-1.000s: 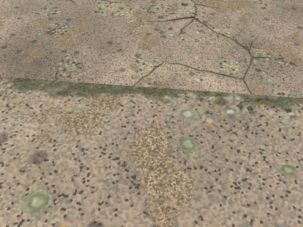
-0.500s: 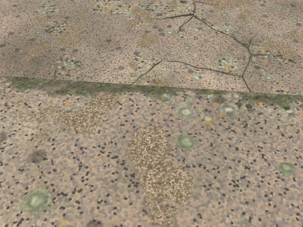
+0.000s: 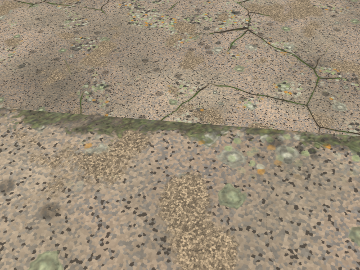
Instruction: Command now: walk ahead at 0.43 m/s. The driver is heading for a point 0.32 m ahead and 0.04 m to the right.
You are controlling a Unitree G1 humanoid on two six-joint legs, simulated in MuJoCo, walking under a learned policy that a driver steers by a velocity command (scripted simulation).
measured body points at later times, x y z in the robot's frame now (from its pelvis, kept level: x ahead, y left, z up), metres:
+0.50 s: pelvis +0.24 +0.07 +0.00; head +0.26 +0.08 +0.44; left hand +0.33 +0.33 -0.14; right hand +0.31 -0.19 -0.14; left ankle +0.28 +0.15 -0.75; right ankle +0.29 -0.09 -0.70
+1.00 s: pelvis +0.31 +0.05 -0.01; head +0.33 +0.05 +0.44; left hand +0.38 +0.30 -0.15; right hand +0.37 -0.21 -0.16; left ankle +0.29 +0.15 -0.75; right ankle +0.33 -0.08 -0.75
